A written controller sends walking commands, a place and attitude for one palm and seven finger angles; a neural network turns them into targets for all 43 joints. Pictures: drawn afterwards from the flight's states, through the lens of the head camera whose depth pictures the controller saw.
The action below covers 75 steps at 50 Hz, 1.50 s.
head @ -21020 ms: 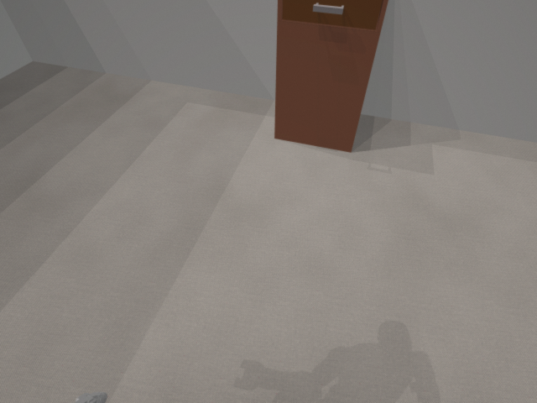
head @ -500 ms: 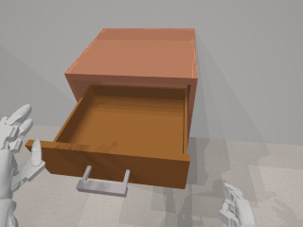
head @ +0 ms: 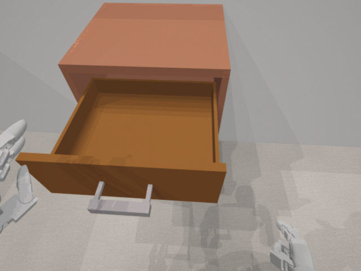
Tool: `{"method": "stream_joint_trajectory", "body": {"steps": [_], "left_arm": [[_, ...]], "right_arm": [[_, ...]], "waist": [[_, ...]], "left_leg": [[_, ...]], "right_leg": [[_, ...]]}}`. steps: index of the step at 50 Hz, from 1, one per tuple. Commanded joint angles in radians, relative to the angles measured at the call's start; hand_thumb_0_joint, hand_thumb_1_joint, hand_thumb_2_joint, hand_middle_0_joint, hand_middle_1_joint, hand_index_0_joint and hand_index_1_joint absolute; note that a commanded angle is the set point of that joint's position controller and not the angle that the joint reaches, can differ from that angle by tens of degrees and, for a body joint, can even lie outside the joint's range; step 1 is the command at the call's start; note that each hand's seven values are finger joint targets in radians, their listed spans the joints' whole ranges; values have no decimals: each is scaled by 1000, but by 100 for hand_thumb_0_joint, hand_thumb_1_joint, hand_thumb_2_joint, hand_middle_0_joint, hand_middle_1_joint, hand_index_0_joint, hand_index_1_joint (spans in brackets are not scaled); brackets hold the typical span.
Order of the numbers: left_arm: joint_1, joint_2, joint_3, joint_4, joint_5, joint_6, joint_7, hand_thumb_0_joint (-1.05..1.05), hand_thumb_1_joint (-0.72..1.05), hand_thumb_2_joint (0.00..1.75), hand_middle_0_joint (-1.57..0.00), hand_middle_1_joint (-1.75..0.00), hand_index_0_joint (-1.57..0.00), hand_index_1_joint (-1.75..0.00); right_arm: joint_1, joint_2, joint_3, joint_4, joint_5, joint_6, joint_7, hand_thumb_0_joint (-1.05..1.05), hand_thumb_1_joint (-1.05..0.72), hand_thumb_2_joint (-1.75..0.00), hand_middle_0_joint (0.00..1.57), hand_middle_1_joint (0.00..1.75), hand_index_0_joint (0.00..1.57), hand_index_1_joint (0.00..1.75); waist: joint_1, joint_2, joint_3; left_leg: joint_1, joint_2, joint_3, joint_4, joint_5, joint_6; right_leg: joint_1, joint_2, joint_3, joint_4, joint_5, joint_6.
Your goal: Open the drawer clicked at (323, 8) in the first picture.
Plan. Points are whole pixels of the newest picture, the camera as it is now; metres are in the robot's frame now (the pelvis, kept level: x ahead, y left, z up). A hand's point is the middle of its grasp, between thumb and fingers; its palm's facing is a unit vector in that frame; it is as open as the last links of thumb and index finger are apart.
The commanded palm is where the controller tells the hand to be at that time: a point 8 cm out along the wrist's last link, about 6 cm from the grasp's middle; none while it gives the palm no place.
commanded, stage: step back with the hand held close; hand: left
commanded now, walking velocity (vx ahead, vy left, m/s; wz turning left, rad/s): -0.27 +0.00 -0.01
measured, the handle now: (122, 197) +0.27 +0.15 +0.01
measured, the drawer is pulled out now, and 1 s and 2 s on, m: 0.30 0.30 0.30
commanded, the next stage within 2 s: stop stepping back and stand still in 0.94 s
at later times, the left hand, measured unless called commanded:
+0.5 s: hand out of the picture +0.13 +0.26 +0.19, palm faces +0.40 -0.81 -0.43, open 7.4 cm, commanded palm +0.07 +0.30 +0.20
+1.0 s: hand out of the picture +0.04 +0.24 +0.19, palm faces +0.36 -0.80 -0.48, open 7.4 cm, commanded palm -0.03 +0.28 +0.20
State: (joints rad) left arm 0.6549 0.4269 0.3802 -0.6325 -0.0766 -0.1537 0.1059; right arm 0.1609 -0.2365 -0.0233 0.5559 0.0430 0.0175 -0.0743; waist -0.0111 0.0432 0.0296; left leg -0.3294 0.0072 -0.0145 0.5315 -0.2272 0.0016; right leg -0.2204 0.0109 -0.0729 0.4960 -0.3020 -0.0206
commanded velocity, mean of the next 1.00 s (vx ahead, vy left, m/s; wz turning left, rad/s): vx -0.35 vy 0.00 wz -0.02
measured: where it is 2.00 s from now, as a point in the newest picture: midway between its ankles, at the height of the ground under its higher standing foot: outside the picture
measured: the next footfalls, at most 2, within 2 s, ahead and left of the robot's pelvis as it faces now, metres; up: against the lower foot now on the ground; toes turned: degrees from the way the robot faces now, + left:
right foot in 0.72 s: -0.12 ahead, -0.11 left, +0.00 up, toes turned -2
left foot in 0.98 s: -0.09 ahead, +0.11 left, +0.00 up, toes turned +1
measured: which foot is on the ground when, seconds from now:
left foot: down 0.00-0.78, up 0.80-0.96, down 0.98-1.00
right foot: down 0.00-0.48, up 0.50-0.70, down 0.72-1.00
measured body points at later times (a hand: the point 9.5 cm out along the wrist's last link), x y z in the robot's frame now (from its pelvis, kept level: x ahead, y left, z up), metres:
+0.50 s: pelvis -0.06 +0.02 -0.01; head -0.04 +0.05 +0.44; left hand +0.10 +0.30 +0.21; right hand +0.12 -0.21 -0.08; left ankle +0.03 +0.12 -0.74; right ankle -0.03 -0.10 -0.73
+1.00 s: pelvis -0.16 +0.00 -0.01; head -0.13 +0.02 +0.44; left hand +0.02 +0.28 +0.21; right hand +0.02 -0.24 -0.08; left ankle -0.13 +0.11 -0.74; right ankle -0.16 -0.11 -0.73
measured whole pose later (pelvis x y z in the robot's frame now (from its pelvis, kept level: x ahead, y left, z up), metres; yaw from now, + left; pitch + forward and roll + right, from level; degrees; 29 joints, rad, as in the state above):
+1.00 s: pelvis -0.16 +0.00 -0.01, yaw +1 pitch +3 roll +0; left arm 0.59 0.45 0.45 -0.67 -0.06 -0.23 0.14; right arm 0.14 -0.20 -0.01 0.61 0.03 -0.04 -0.07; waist -0.02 -0.04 0.02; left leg -0.36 0.00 0.01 0.54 -0.20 0.00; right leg -0.33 0.00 -0.05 0.59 -0.31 -0.01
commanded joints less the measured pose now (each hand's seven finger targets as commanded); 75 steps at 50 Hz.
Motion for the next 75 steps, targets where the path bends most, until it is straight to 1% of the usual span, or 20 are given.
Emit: {"method": "stream_joint_trajectory", "body": {"steps": [1,10,18,24,30,35,38,41,44,47,50,54,57,59,61,62,66,70,73,75], "left_arm": [[9,165,170,-232,-8,-70,42,0,90,90,-20,-30,-20,-30],[-10,148,171,-237,5,-96,52,0,90,90,-20,-30,-20,-30],[-75,151,153,-239,1,-100,74,0,90,90,-20,-30,-20,-30],[-95,184,200,-267,28,-131,77,0,90,90,-20,-30,-20,-30],[-41,149,165,-302,11,-153,48,0,90,90,-20,-30,-20,-30],[-50,180,198,-301,-13,-171,15,0,90,90,-20,-30,-20,-30],[-17,183,212,-268,-36,-173,-6,0,90,90,-20,-30,-20,-30],[-3,204,224,-225,-33,-161,17,0,90,90,-20,-30,-20,-30],[-61,170,202,-166,5,-129,32,0,90,90,-20,-30,-20,-30],[-76,152,161,-193,15,-121,51,0,90,90,-20,-30,-20,-30],[-4,132,149,-226,16,-144,45,0,90,90,-20,-30,-20,-30],[12,179,190,-416,13,-132,52,0,90,90,-20,-30,-20,-30],[38,162,198,-379,1,-118,57,0,90,90,-20,-30,-20,-30],[39,206,240,-287,8,-103,65,0,90,90,-20,-30,-20,-30],[-29,180,210,-219,-4,-88,65,0,90,90,-20,-30,-20,-30],[-36,144,174,-178,2,-77,65,0,90,90,-20,-30,-20,-30],[-66,130,132,-71,31,-78,67,0,90,90,-20,-30,-20,-30],[-89,110,87,-145,52,-99,80,0,90,90,-20,-30,-20,-30],[-84,149,113,-303,55,-135,83,0,90,90,-20,-30,-20,-30],[-59,185,159,-303,68,-133,85,0,90,90,-20,-30,-20,-30]], "right_arm": [[-100,-96,-30,-172,-8,-61,-11,0,-90,-90,20,30,20,30],[-76,-103,-23,-172,-14,-117,-2,0,-90,-90,20,30,20,30],[-67,-82,-21,-113,-26,-125,-1,0,-90,-90,20,30,20,30],[-109,-109,-18,-156,-30,-139,-13,0,-90,-90,20,30,20,30],[-56,-99,-21,-114,-48,-194,29,0,-90,-90,20,30,20,30],[-81,-109,-12,-98,-46,-201,41,0,-90,-90,20,30,20,30],[-90,-104,-27,-119,-19,-186,43,0,-90,-90,20,30,20,30],[-126,-71,-41,-107,2,-146,26,0,-90,-90,20,30,20,30],[-191,-18,11,-108,-21,-119,6,0,-90,-90,20,30,20,30],[-124,-55,-7,-90,-22,-97,-16,0,-90,-90,20,30,20,30],[-76,-67,-50,-106,-31,-131,22,0,-90,-90,20,30,20,30],[-44,-89,-53,-110,-37,-162,46,0,-90,-90,20,30,20,30],[-67,-90,-22,-138,-23,-163,49,0,-90,-90,20,30,20,30],[-52,-84,-18,-141,-19,-142,36,0,-90,-90,20,30,20,30],[-39,-87,-40,-134,-7,-120,25,0,-90,-90,20,30,20,30],[-33,-89,-45,-111,-19,-109,24,0,-90,-90,20,30,20,30],[-75,-75,-14,-94,-29,-107,12,0,-90,-90,20,30,20,30],[-42,-84,-14,-90,-34,-161,9,0,-90,-90,20,30,20,30],[-24,-129,-38,-124,-39,-194,18,0,-90,-90,20,30,20,30],[-15,-81,-24,-104,-41,-194,23,0,-90,-90,20,30,20,30]], "waist": [[12,19,-178],[9,66,-131],[-15,-139,-113],[6,255,-61],[18,176,-195],[27,178,-242],[23,55,-248],[4,-223,-169],[-12,-182,-68],[-29,-94,-139],[2,171,-267],[9,172,-293],[3,189,-176],[-4,42,-116],[-18,-236,-81],[-27,-257,-46],[-32,-192,-26],[-20,-145,-23],[7,188,-99],[-8,262,-73]], "left_leg": [[66,111,-108,-61,319,43],[-201,148,-160,-182,-183,70],[68,13,-28,181,-76,4],[-301,266,-330,-341,-374,105],[13,249,-231,-186,176,125],[72,231,-185,-154,243,97],[57,137,-78,-56,13,28],[11,-33,1,502,-171,-37],[-181,10,-41,313,-274,-32],[-7,64,-2,-173,291,-4],[256,325,-190,-85,910,115],[186,279,-142,-89,647,127],[-41,212,-99,-132,60,86],[-177,92,-17,-47,-325,26],[-72,-33,15,438,-251,-23],[-80,-32,-11,585,-176,-16],[-37,6,13,383,-165,11],[86,1,71,-106,-196,64],[106,182,-161,-265,-102,135],[-18,242,-274,-339,-367,162]], "right_leg": [[22,-96,50,-30,260,13],[89,-55,67,49,28,19],[-247,-261,177,-165,16,-77],[30,8,47,239,-143,27],[-73,17,60,204,-164,28],[2,37,38,8,-63,23],[-5,-20,39,-105,29,-10],[-249,-364,335,-247,190,-154],[-38,-300,202,-74,732,-124],[71,-154,88,104,732,3],[-185,-14,86,304,-160,25],[-147,-4,80,340,-159,44],[13,-8,25,96,-95,45],[123,-59,43,-104,-28,8],[-223,-334,478,-361,-440,-128],[-276,-369,492,-377,-401,-148],[-283,-277,234,-295,-325,-79],[-150,-237,215,-241,-319,-59],[-47,-29,38,137,-71,12],[-106,-9,8,311,-147,24]]}}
